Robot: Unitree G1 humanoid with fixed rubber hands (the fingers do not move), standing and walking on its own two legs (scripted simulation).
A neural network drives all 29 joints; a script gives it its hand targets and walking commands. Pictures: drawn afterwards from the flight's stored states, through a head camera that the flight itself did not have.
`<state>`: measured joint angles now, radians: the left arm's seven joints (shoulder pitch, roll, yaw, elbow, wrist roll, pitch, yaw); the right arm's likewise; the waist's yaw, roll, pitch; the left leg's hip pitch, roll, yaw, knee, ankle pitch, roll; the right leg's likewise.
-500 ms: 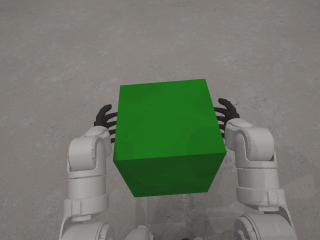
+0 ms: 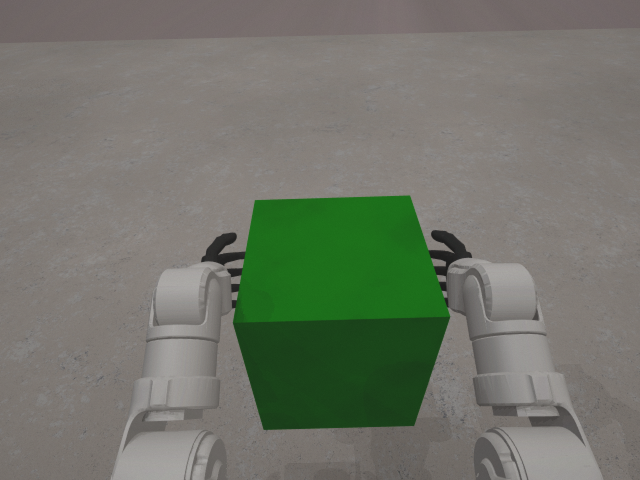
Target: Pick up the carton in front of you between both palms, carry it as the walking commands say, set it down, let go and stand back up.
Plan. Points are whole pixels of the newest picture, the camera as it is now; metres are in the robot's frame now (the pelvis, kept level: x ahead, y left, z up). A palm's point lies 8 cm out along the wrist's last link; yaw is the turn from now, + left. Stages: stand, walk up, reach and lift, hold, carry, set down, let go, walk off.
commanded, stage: carry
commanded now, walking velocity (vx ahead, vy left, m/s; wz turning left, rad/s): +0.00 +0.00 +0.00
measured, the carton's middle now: (335, 314) +0.35 -0.01 +0.05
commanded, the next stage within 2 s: none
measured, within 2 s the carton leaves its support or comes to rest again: neither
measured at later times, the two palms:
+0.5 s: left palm (199, 304) +0.30 +0.15 +0.13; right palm (461, 295) +0.30 -0.15 +0.13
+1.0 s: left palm (202, 308) +0.30 +0.15 +0.13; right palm (467, 300) +0.30 -0.15 +0.13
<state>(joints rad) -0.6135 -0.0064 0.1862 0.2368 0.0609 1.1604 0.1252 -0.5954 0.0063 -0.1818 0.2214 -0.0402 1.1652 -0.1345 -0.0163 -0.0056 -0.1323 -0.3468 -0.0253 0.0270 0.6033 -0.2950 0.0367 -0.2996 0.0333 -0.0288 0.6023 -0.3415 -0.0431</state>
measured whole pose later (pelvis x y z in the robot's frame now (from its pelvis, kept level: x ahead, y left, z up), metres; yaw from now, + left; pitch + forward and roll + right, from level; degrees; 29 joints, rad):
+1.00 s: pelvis -0.05 +0.00 +0.00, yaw +0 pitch +1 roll +0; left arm -0.67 0.01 0.20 0.26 0.05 1.21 0.12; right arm -0.66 0.00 -0.20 0.24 -0.05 1.22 -0.13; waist 0.00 0.00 -0.09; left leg -0.37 -0.02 0.02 0.54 -0.19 0.03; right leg -0.33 0.04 -0.04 0.56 -0.25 -0.05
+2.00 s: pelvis -0.04 -0.01 +0.00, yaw +0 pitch +1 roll +0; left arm -0.67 0.01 0.20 0.25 0.05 1.21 0.12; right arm -0.67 0.00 -0.20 0.24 -0.05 1.22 -0.13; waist 0.00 0.00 -0.09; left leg -0.37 -0.02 0.02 0.54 -0.19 0.02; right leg -0.33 0.04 -0.04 0.56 -0.25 -0.06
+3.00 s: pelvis -0.04 -0.01 +0.00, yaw +0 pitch +1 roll +0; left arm -0.67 0.01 0.21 0.24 0.06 1.21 0.12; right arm -0.66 0.00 -0.19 0.23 -0.06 1.22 -0.13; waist 0.00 0.00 -0.09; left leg -0.37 -0.01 0.02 0.54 -0.20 0.02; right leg -0.33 0.04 -0.04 0.56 -0.26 -0.06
